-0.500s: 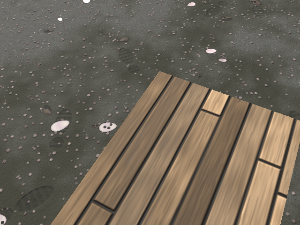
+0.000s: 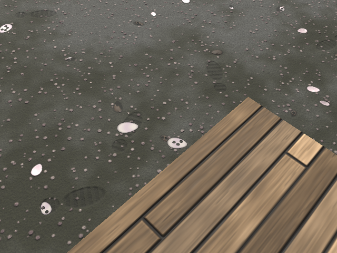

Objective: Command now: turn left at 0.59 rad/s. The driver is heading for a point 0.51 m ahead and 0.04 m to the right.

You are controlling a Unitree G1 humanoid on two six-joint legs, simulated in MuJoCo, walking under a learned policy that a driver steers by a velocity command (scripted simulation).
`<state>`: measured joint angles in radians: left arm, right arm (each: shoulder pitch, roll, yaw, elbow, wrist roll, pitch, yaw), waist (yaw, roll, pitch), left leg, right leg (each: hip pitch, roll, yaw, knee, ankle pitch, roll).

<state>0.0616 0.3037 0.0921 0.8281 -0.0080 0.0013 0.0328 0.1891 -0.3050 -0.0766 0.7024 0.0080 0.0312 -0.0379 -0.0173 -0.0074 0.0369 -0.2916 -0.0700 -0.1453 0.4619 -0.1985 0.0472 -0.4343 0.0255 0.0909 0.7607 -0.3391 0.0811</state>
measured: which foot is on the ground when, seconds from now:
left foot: down 0.00-0.12, up 0.14-0.44, down 0.46-0.88, up 0.90-1.00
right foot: up 0.00-0.10, down 0.12-0.48, up 0.50-0.84, down 0.86-1.00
